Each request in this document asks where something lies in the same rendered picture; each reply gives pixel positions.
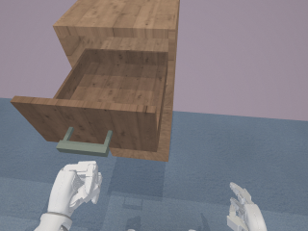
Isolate robot left hand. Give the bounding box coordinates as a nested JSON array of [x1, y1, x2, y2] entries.
[[47, 161, 103, 217]]

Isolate robot left forearm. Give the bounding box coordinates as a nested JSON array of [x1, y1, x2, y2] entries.
[[34, 212, 73, 231]]

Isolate drawer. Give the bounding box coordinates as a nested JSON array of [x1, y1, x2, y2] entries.
[[10, 48, 168, 152]]

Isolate robot right hand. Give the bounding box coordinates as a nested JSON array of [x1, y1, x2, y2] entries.
[[226, 182, 268, 231]]

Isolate cabinet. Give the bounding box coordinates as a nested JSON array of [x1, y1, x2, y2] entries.
[[53, 0, 180, 162]]

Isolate handle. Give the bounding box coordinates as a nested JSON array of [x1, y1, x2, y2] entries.
[[56, 126, 113, 158]]

